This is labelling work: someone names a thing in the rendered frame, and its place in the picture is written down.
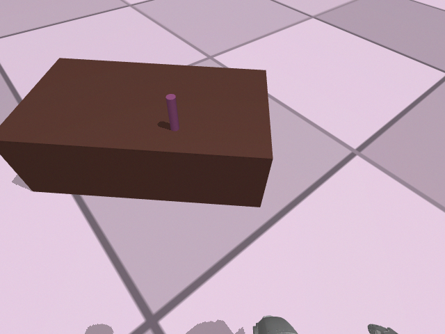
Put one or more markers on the can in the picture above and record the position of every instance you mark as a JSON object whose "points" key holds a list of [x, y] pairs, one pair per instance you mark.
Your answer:
{"points": [[172, 112]]}

